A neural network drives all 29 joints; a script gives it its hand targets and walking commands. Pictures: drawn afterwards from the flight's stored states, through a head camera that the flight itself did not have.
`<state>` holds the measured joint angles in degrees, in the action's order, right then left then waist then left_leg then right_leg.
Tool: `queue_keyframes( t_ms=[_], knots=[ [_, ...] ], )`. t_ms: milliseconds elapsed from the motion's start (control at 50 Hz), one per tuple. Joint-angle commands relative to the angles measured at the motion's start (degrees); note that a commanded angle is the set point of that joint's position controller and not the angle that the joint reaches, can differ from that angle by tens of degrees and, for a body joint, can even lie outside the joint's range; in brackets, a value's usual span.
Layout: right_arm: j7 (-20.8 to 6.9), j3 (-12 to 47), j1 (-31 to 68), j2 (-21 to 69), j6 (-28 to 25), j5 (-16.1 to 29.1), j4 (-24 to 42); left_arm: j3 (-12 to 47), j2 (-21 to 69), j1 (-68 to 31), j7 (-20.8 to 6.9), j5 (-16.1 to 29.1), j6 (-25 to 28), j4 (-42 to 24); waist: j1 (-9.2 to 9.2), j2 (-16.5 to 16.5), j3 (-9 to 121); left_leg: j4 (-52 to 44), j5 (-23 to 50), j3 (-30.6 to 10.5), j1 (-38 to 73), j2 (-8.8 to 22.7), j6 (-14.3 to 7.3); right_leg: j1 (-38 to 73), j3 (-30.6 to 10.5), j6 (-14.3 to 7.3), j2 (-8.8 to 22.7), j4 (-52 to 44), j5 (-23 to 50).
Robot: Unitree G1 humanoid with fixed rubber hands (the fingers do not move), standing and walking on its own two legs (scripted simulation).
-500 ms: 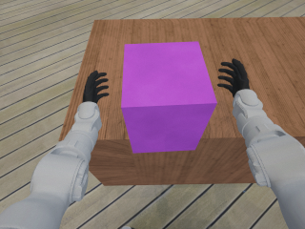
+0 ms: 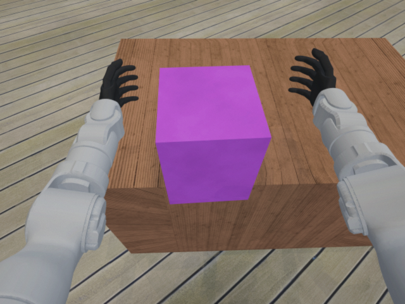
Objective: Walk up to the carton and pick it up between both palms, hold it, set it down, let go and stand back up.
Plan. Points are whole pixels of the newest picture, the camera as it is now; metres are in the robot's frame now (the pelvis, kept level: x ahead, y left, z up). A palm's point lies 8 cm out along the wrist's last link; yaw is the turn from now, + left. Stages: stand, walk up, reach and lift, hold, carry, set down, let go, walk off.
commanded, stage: set down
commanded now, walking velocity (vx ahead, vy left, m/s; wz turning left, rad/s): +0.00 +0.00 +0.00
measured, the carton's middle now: (207, 138) +0.47 +0.04 +0.02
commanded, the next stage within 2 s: none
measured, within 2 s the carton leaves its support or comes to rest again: neither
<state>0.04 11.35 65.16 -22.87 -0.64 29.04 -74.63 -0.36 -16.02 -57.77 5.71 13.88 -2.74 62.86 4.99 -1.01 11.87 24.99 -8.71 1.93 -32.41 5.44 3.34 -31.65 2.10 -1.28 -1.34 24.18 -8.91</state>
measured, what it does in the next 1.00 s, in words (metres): stands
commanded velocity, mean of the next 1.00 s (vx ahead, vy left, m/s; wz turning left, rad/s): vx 0.00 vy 0.00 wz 0.00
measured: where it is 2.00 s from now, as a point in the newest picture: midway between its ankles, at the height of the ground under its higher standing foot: outside the picture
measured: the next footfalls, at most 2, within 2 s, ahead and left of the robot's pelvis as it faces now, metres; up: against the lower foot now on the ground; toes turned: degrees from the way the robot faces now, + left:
none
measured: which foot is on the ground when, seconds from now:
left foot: down 0.00-1.00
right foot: down 0.00-1.00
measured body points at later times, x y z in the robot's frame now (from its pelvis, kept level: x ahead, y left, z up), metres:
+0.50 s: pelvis +0.01 +0.00 +0.01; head +0.02 +0.01 +0.46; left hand +0.40 +0.26 +0.15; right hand +0.47 -0.16 +0.16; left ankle +0.02 +0.16 -0.74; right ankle +0.01 -0.10 -0.74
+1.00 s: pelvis +0.01 +0.01 +0.01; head +0.01 +0.01 +0.46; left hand +0.34 +0.24 +0.10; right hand +0.40 -0.17 +0.10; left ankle +0.02 +0.16 -0.74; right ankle +0.01 -0.10 -0.74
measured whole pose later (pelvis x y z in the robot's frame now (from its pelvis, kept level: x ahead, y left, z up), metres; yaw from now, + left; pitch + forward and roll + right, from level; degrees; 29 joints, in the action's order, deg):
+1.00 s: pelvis +0.01 +0.01 +0.01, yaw +1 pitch +0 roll +0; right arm 0.3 2.6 25.8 -17.6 1.9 19.8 -37.0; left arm -7.1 -9.4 -16.8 4.1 6.2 -18.2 14.8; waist 2.9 -0.6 0.9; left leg 19.1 -9.3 2.2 -9.6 4.0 2.6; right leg -8.9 2.1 -0.5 -0.1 18.9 -10.0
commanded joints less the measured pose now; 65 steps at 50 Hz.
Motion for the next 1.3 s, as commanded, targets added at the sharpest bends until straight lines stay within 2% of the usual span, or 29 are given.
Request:
queue_keyframes(
  t_ms=[0, 140, 160, 200, 280, 360, 460, 580, 680, 780, 900, 940, 960, 980, 1000, 1040, 1120, 1180, 1280],
  knots=[
    [-0.1, -2.2, 26.3, -9.6, 1.5, 0.0, 8.7, -0.1, -8.3, -28.0, 0.6, 1.3, -2.3, -11.1, 0.01, -0.2, 30.6, 0.5, 15.0, 2.1, 16.9, -4.8, -0.4, 16.2, -0.4, 2.7, -2.2, -1.7, 13.8],
    [0.0, -3.8, 27.1, -11.7, 6.8, -0.2, 10.8, -0.6, -9.5, -27.8, 1.0, 1.4, -11.0, -17.1, -0.55, 0.4, 28.5, -0.2, 16.3, 1.4, 21.5, -4.9, -0.2, 17.6, 0.0, 2.6, -2.7, -3.4, 14.6],
    [-0.3, -1.3, 26.6, -10.4, 7.5, 1.4, 15.2, -3.9, -10.3, -25.0, 1.0, -0.3, -12.0, -21.2, 3.76, 0.1, 31.3, -0.2, 19.7, 1.4, 23.3, -5.0, -0.7, 22.1, 0.3, 2.9, -2.9, -3.3, 16.6],
    [-0.1, -1.6, 23.9, -9.8, 8.9, 1.0, 14.9, -5.6, -10.2, -21.5, 0.4, -2.7, -14.8, -23.0, 2.63, -0.8, 28.1, -1.0, 21.3, 1.4, 22.9, -5.3, -0.9, 26.3, 0.1, 3.2, -3.1, -3.1, 19.7],
    [0.5, -3.6, 17.7, -9.1, 10.1, -0.2, 15.7, -6.5, -8.4, -15.2, -0.9, -4.3, -18.0, -26.5, 0.84, -0.7, 19.7, -3.3, 18.2, 1.3, 23.4, -5.5, -1.2, 27.0, -0.4, 3.4, -2.8, -5.0, 16.0],
    [0.7, -6.5, 10.6, -8.4, 9.0, -2.6, 19.7, -6.5, -6.0, -8.2, -1.9, -5.1, -18.0, -31.8, -1.25, 0.6, 15.9, -3.5, 18.5, 1.2, 26.9, -5.8, -0.6, 26.2, 0.1, 3.2, -2.9, -6.5, 14.4],
    [1.1, -9.6, 2.2, -6.6, 5.9, -5.4, 27.7, -7.4, -3.9, -0.2, -2.3, -6.6, -16.4, -41.5, -2.84, 2.2, 14.5, -3.4, 19.7, 1.1, 29.2, -6.3, -0.2, 27.5, 0.3, 2.9, -2.8, -7.0, 14.6],
    [1.1, -12.9, -5.3, -5.2, 2.3, -8.1, 39.0, -7.5, -2.9, 7.0, -1.1, -6.4, -13.5, -52.0, -3.45, 3.0, 15.1, -3.2, 19.3, 1.0, 30.3, -6.6, -0.3, 26.7, 0.6, 2.5, -2.5, -6.9, 12.8],
    [0.5, -13.1, -11.0, -4.4, 1.0, -8.7, 44.0, -7.5, -1.8, 13.4, -0.2, -6.2, -12.4, -55.3, -2.37, 1.7, 15.5, -3.1, 19.2, 0.9, 30.8, -6.5, -0.8, 26.1, 0.3, 2.1, -2.5, -6.3, 11.9],
    [0.4, -11.4, -15.6, -3.6, 0.9, -8.2, 45.8, -8.4, -0.6, 19.4, -0.7, -6.9, -13.2, -55.1, -0.98, -0.7, 12.7, -3.9, 18.5, 1.1, 30.6, -6.6, -1.6, 27.3, -0.5, 2.4, -2.3, -6.2, 12.2],
    [0.4, -10.5, -22.7, -2.5, 1.0, -8.0, 46.4, -8.5, 1.3, 26.0, -1.7, -7.8, -13.7, -55.7, -0.95, -1.3, 6.6, -5.0, 16.8, 1.4, 31.2, -6.7, -1.8, 27.2, -1.1, 2.2, -2.1, -7.1, 10.1],
    [0.4, -10.7, -25.1, -2.2, 0.7, -8.2, 46.9, -8.2, 1.9, 27.8, -1.8, -8.1, -13.3, -56.6, -1.38, -0.7, 5.0, -5.2, 16.6, 1.4, 31.6, -6.7, -1.7, 26.7, -1.3, 2.0, -2.0, -7.5, 9.6],
    [0.6, -15.6, -22.6, -4.0, 0.8, -12.8, 42.6, -3.9, 4.1, 22.3, -2.1, -7.5, -14.1, -56.5, -7.69, 0.7, 2.3, -6.6, 10.9, 0.2, 31.7, -6.6, -1.7, 21.4, -0.1, 3.1, -2.4, -8.8, 7.1],
    [0.1, -14.6, -24.1, -2.3, 0.5, -13.4, 43.6, -5.7, 4.8, 24.4, -1.7, -8.4, -14.0, -57.4, -5.22, 0.6, 1.2, -6.7, 8.9, 0.2, 31.7, -6.7, -2.1, 20.5, 0.1, 2.6, -2.1, -9.4, 4.4],
    [-0.2, -14.7, -25.1, -2.2, 0.2, -13.2, 45.0, -4.8, 4.9, 24.8, -1.3, -8.6, -13.4, -57.3, -5.7, 0.3, 1.7, -7.0, 7.7, 0.0, 32.8, -6.3, -2.1, 19.6, 0.1, 2.6, -2.3, -9.2, 4.1],
    [-1.1, -14.2, -27.9, -1.3, -1.1, -12.8, 46.6, -5.2, 4.6, 27.8, -0.9, -9.1, -11.5, -57.7, -4.74, 0.5, 3.5, -6.5, 10.1, 0.1, 33.5, -6.4, -2.1, 20.9, 0.1, 2.3, -2.1, -8.7, 4.8],
    [-1.6, -13.0, -33.2, -0.7, -4.3, -12.6, 49.1, -7.1, 5.2, 33.6, -0.8, -11.5, -7.8, -58.3, -3.29, 0.5, 5.2, -5.8, 15.5, 0.8, 33.8, -7.2, -1.6, 25.4, -0.7, 2.2, -2.0, -7.6, 10.8],
    [-1.3, -12.2, -36.2, 0.2, -6.1, -12.7, 51.5, -7.5, 6.3, 36.6, -0.7, -12.2, -5.9, -58.8, -2.66, 0.1, 4.1, -6.6, 15.3, 1.4, 32.1, -7.4, -1.6, 27.6, -1.4, 2.2, -1.8, -6.9, 13.0],
    [-1.4, -12.1, -41.2, 0.7, -8.2, -13.1, 55.0, -6.3, 7.9, 41.0, -0.2, -11.9, -3.0, -59.2, -2.71, -0.8, 2.2, -7.1, 13.9, 1.9, 32.5, -7.2, -1.7, 26.6, -2.0, 1.5, -1.8, -7.3, 12.0]
  ],
)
